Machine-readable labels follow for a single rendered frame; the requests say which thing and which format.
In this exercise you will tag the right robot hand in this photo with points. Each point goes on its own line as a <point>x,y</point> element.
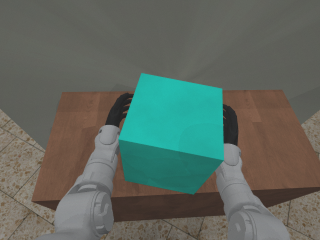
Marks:
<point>230,128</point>

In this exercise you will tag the robot right forearm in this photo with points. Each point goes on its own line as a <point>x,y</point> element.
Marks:
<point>232,186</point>

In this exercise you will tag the left robot hand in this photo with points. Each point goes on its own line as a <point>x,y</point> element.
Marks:
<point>116,113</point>

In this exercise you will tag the robot right upper arm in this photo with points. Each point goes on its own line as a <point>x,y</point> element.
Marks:
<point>249,225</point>

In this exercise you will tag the robot left forearm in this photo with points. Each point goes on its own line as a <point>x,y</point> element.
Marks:
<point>101,167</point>

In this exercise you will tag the pedestal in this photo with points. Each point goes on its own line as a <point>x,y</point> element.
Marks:
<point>278,161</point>

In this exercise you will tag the robot left upper arm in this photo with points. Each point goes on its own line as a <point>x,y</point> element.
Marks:
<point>82,216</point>

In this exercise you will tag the carton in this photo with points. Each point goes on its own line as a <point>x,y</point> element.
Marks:
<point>172,137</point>

